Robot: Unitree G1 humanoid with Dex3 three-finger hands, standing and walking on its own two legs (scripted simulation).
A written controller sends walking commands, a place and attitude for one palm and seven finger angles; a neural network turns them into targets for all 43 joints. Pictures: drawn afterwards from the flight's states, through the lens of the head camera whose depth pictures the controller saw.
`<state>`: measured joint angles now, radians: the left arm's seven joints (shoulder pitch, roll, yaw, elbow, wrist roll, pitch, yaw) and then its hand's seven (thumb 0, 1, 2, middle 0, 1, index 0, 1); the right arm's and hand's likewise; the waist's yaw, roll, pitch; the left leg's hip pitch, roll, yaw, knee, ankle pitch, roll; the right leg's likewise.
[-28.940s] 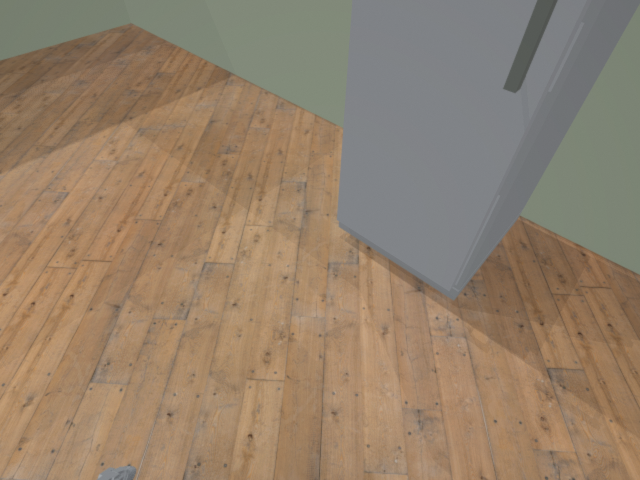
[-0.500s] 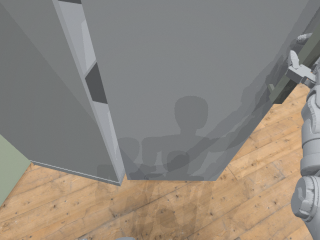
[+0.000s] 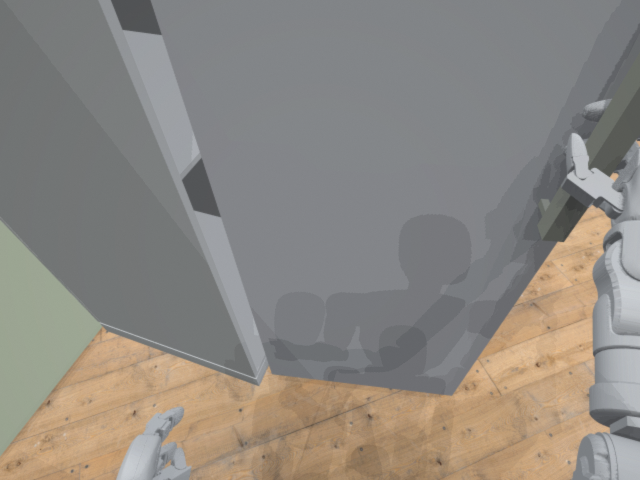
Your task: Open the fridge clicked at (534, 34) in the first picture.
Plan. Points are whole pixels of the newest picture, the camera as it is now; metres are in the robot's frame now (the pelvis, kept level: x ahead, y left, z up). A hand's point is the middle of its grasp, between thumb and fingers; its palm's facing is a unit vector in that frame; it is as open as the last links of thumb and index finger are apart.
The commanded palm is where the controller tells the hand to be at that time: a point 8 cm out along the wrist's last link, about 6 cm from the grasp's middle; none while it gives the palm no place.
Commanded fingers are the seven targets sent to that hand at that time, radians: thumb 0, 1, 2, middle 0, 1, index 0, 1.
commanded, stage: stop walking and hold the door back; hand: right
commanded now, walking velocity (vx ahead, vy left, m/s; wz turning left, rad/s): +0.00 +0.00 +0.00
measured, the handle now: (618, 103) +0.45 -0.24 +0.26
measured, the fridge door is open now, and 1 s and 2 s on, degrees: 78 80 76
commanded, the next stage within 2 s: loosen the grip on the handle in 0.14 s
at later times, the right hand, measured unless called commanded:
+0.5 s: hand (587, 184) +0.39 -0.22 +0.21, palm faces +0.31 +0.94 -0.12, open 9.7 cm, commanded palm +0.35 -0.27 +0.19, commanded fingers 0.00 0.55 -0.20 0.40 1.33 0.40 1.33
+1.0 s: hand (587, 184) +0.40 -0.23 +0.20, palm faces +0.29 +0.95 -0.12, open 14.7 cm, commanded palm +0.36 -0.29 +0.19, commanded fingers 0.00 0.55 -0.20 0.25 1.15 0.25 1.15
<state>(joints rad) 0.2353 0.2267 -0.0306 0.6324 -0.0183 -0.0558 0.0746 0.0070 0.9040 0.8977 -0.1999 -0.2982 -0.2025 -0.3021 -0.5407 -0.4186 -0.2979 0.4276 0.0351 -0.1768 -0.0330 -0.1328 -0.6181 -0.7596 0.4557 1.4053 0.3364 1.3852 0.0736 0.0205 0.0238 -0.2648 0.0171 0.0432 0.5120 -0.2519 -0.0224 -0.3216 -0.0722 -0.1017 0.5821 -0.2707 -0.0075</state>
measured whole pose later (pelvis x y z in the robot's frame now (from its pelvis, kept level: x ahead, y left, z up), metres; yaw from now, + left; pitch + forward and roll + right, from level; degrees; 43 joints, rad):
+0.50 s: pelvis -0.04 +0.02 +0.00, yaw +0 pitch +2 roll +0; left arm 0.30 0.27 0.00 0.68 -0.01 -0.12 0.02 0.01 0.90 0.90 -0.20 -0.30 -0.21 -0.30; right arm -0.68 -0.43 -0.36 0.73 0.02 -0.27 0.00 -0.03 -0.14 -0.55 0.47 1.40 0.32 1.35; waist 0.06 0.01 -0.03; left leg -0.40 0.02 0.04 0.59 -0.23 0.01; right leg -0.41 -0.06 -0.09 0.57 -0.20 0.00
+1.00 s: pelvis +0.00 +0.02 -0.01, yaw +3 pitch +5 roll +0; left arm 0.27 0.25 -0.03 0.67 -0.02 -0.13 0.08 0.01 0.90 0.90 -0.20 -0.30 -0.20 -0.30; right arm -0.48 -0.42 -0.38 0.46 0.11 -0.26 0.04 -0.01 0.55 -0.21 0.45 1.27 0.24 1.15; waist 0.01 -0.01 -0.06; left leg -0.41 -0.02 0.00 0.62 -0.29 0.01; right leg -0.42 -0.02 -0.01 0.64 -0.30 0.00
